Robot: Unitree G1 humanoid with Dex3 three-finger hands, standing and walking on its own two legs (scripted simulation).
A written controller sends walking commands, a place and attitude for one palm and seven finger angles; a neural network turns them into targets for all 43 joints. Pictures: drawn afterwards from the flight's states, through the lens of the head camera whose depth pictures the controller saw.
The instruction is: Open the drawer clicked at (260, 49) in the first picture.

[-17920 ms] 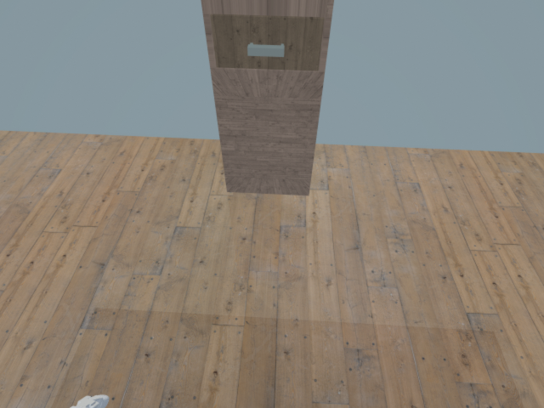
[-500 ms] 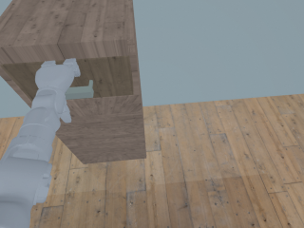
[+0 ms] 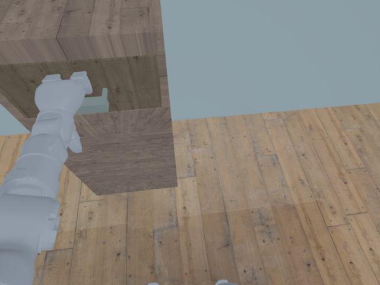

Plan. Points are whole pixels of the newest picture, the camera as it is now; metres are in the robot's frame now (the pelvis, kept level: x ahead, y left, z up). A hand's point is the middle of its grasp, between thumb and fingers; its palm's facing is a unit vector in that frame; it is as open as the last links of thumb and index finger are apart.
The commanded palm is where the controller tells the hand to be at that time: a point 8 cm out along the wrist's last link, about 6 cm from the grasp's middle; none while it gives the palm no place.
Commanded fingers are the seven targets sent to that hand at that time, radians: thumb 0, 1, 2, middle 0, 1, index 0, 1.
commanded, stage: lower the fingers behind the handle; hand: left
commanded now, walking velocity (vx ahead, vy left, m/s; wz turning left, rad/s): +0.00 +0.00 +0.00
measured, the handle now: (82, 99) +0.55 +0.25 +0.02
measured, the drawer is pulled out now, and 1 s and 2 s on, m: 0.00 0.00 0.00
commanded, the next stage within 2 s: close the thumb around the handle in 1.12 s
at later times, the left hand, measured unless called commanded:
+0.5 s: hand (74, 117) +0.49 +0.25 +0.03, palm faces -0.07 -0.01 -1.00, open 13.9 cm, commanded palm +0.47 +0.24 +0.07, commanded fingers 0.00 -0.50 0.30 -0.30 -1.20 -0.30 -1.20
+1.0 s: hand (78, 123) +0.49 +0.25 +0.01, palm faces -0.07 -0.02 -1.00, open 13.9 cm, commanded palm +0.47 +0.24 +0.06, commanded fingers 0.00 -0.50 0.30 -0.30 -1.20 -0.30 -1.20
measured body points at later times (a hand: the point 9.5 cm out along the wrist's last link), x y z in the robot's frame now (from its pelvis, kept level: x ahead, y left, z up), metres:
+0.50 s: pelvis +0.00 +0.02 -0.01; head +0.10 +0.02 +0.43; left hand +0.49 +0.25 +0.08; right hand +0.00 -0.26 -0.13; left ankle -0.02 +0.10 -0.71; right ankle -0.02 -0.10 -0.71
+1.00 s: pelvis +0.00 +0.01 -0.02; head +0.11 +0.02 +0.42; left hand +0.49 +0.25 +0.06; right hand -0.01 -0.26 -0.14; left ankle -0.02 +0.10 -0.71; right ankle -0.02 -0.10 -0.71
